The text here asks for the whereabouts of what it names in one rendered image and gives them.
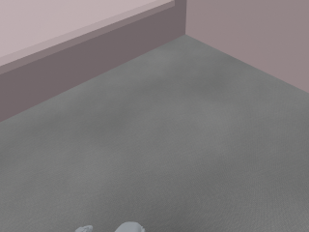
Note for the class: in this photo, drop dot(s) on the left robot thigh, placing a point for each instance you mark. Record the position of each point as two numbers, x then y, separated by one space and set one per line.
130 226

